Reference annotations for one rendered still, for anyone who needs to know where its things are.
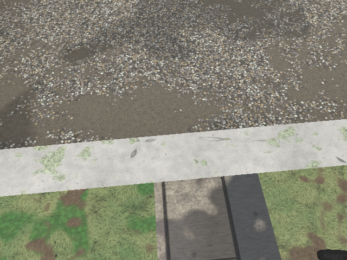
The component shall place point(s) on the robot right hand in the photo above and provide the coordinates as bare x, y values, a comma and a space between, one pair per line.
329, 254

